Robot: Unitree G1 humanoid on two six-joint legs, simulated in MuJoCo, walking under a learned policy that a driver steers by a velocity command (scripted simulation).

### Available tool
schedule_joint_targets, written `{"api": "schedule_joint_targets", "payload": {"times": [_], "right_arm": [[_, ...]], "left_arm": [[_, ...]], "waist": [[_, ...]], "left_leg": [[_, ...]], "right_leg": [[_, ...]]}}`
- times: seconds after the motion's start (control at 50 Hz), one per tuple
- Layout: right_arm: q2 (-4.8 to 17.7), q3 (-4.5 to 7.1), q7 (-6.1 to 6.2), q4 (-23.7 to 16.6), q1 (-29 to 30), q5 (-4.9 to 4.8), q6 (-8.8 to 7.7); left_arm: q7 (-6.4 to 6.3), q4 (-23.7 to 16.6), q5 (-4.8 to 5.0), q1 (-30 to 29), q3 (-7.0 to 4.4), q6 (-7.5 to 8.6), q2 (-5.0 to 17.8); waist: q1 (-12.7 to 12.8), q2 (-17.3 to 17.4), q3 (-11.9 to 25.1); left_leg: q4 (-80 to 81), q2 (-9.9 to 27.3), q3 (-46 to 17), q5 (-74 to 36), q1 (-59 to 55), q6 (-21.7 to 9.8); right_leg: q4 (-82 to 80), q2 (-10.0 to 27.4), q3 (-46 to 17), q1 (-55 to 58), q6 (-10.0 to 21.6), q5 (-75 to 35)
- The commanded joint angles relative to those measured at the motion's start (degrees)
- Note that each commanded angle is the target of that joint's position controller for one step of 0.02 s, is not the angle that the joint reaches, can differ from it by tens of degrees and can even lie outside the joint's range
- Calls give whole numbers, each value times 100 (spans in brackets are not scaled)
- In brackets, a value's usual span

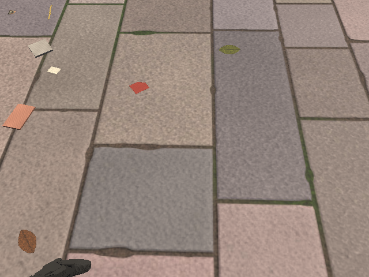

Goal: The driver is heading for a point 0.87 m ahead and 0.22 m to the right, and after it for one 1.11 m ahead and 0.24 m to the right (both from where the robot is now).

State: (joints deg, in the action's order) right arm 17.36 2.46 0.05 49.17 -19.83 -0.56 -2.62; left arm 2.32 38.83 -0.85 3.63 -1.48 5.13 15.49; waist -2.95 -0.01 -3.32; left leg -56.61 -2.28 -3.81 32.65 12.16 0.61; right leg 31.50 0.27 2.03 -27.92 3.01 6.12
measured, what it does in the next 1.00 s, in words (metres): walks ahead: left foot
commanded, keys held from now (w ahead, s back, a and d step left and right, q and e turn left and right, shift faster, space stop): no key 0.40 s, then w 0.50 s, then w+e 0.10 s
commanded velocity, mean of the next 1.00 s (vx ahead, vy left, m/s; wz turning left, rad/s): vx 0.25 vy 0.00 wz -0.01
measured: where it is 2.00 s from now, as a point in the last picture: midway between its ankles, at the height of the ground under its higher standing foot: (210, 168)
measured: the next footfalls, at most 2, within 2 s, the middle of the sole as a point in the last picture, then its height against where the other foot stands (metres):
left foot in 0.30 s outside the picture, level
left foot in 1.02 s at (143, 260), level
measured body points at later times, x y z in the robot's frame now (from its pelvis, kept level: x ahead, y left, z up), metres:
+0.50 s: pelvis +0.11 +0.01 +0.01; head +0.11 +0.02 +0.46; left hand +0.22 +0.27 -0.12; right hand +0.21 -0.26 -0.11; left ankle +0.12 +0.15 -0.72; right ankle +0.11 -0.10 -0.72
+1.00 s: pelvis +0.30 +0.04 +0.00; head +0.33 +0.05 +0.45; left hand +0.22 +0.31 -0.14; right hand +0.54 -0.18 -0.07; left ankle +0.46 +0.16 -0.71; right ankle +0.11 -0.10 -0.72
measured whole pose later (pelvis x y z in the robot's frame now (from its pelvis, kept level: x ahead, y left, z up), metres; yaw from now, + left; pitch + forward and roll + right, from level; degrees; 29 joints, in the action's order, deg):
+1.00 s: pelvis +0.30 +0.04 +0.00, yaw -2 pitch +2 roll -1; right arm 13.9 2.0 -2.1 41.8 1.4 -1.3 -4.7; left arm -0.8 58.2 1.4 26.7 -2.5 3.7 14.5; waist 5.5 0.3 -2.1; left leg -32.1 1.8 0.9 2.8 31.7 -1.6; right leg 13.5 1.9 -0.3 8.3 -1.8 23.3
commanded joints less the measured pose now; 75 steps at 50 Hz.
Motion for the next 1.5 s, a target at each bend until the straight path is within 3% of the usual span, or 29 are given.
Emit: {"api": "schedule_joint_targets", "payload": {"times": [0.02,0.08,0.14,0.26,0.32,0.34,0.38,0.42,0.48,0.54,0.6,0.64,0.68,0.7,0.72,0.74,0.78,0.84,0.88,0.96,1.02,1.04,1.06,1.08,1.12,1.18,1.26,1.38,1.5], "right_arm": [[707,130,39,-414,10,-77,-58],[380,112,127,-334,-149,24,208],[193,51,205,-325,-115,88,314],[343,121,203,-381,522,109,412],[595,152,237,-479,675,212,346],[970,241,258,-425,923,122,350],[367,129,181,-364,995,136,302],[358,125,158,-269,944,126,229],[468,177,176,-134,687,21,178],[478,189,158,-126,573,-42,14],[605,242,97,-98,439,-101,-125],[586,252,61,-178,558,-124,-170],[354,204,22,-433,1099,-74,-263],[248,162,-2,-564,1402,-4,-363],[235,167,-18,-656,1608,-49,-392],[209,162,-59,-699,1688,-165,-375],[38,99,-137,-790,1855,-204,-353],[-128,33,-236,-871,1961,-68,-319],[-259,-27,-274,-944,2182,-49,-291],[214,125,-204,-1044,2167,-101,-241],[729,430,-81,-531,369,-91,-209],[1192,544,2,-396,-508,-12,-165],[1389,497,-84,-362,-506,130,-179],[844,367,-117,-409,-171,67,-233],[456,247,-134,-447,716,12,-327],[134,204,-138,-308,1196,137,-434],[370,287,-24,-109,1044,147,-488],[593,342,129,17,720,131,-383],[808,440,110,168,206,4,-164]], "left_arm": [[-58,-13,75,1006,-229,-61,744],[-38,54,-73,376,-150,-32,474],[-62,201,-90,99,-176,-14,586],[-146,550,-6,159,-150,-227,639],[-148,755,-54,500,-11,-250,290],[-147,805,-60,950,-29,-254,283],[-210,839,-48,568,-55,-327,453],[-280,928,-15,595,-70,-404,474],[-293,967,91,593,-117,-411,501],[-246,986,148,639,-122,-196,385],[-146,1034,160,762,-138,44,336],[-87,1169,183,1005,-186,131,451],[-84,1531,252,1869,-353,117,870],[-95,1700,254,2579,-464,59,1186],[-93,1743,166,2781,-384,42,996],[-109,1711,123,2619,-292,40,769],[-149,1621,138,2318,-207,6,618],[-261,1436,105,1683,-137,-122,562],[-334,1431,115,1700,-202,-101,818],[-352,1630,266,1953,-315,-41,1002],[-332,1563,162,1814,-303,-135,881],[-321,1412,-9,2006,-173,-159,469],[-307,1386,205,2824,-11,-74,-294],[-285,1398,376,2414,-182,-21,419],[-333,1175,363,1688,-288,-24,643],[-351,1251,298,1891,-357,-230,367],[-376,961,242,1375,-412,-426,340],[-185,680,191,546,-387,-340,264],[37,146,215,-392,-267,-316,172]], "waist": [[550,-265,1460],[35,-462,1022],[-63,-635,1040],[138,-535,706],[235,-25,428],[684,786,365],[414,655,291],[376,570,408],[311,429,141],[292,513,-160],[349,748,64],[444,493,269],[744,-538,589],[1119,-1251,616],[1156,-1312,362],[978,-705,66],[802,-280,-238],[575,-465,-344],[602,-615,-230],[359,-642,-244],[-571,-566,884],[-733,387,1734],[-195,2032,2486],[-281,1408,1766],[9,652,622],[430,733,415],[459,386,50],[213,174,-163],[-148,156,-426]], "left_leg": [[-1462,438,-187,-110,2375,117],[-435,718,-55,-840,1109,267],[777,695,73,-1262,492,344],[2303,617,185,-2233,-94,141],[3323,1068,-312,-3417,-592,-145],[3228,1118,-397,-2819,-261,-370],[3461,829,-246,-1741,419,-236],[3366,685,-98,-1818,274,-122],[3280,641,-159,-159,441,-403],[3371,909,-629,140,467,-720],[3346,1346,-1304,-947,-38,-1023],[2929,1254,-1131,-2121,-89,-991],[1314,402,191,-3204,1123,-478],[14,58,601,-2465,2713,-151],[-1039,90,335,-14,3880,-144],[-1642,457,41,101,4526,-273],[-1400,865,102,-579,4954,-366],[391,815,532,-2048,3308,-112],[1569,493,796,-2964,1905,-18],[2499,350,482,-3271,1305,-188],[2454,227,537,-2842,-1061,-512],[2415,1483,-840,-2261,-2604,-798],[3807,2634,-3690,-452,-3375,-1576],[4390,2490,-3880,509,-2619,-1380],[4501,2180,-2177,-433,-1091,-1020],[4862,1731,-720,-1637,-61,-902],[5235,1851,-73,-1945,-11,-1113],[5289,1807,894,-2505,-606,-1041],[4880,2023,1452,-3084,-1621,-947]], "right_leg": [[-782,1778,-1943,3281,1256,-3575],[-1350,1338,-1143,1531,1117,-3419],[-1496,1179,-669,1076,1123,-3374],[-1709,1082,-863,838,843,434],[-1219,514,-698,612,154,1633],[-1170,102,-339,708,-43,1592],[-894,58,-157,1412,-177,1003],[-767,44,-124,1464,-95,1070],[-543,-9,-97,1004,95,2462],[-241,35,-177,623,244,2552],[180,-24,-118,505,321,1837],[96,46,-252,885,400,1055],[-514,557,-1239,2576,659,-156],[-1029,1330,-2515,3920,1108,-931],[-1313,2089,-3404,4333,1536,-1672],[-1201,2207,-3198,4385,1555,-1518],[-1536,1993,-2441,4154,1218,-1174],[-2175,1219,-1169,2637,791,-1023],[-2470,883,-595,1879,656,-803],[-2295,1350,-823,2479,553,-1349],[-8,954,-525,2080,161,-2619],[1912,520,-310,918,-43,-603],[3686,-333,-642,-497,-203,2746],[4401,-35,-1064,-977,-149,2582],[4313,509,-818,-1029,1,1542],[3762,852,-868,-249,17,972],[3263,898,-951,-915,-123,420],[1791,798,-608,-1333,-265,-799],[711,703,-49,-1445,-37,-265]]}}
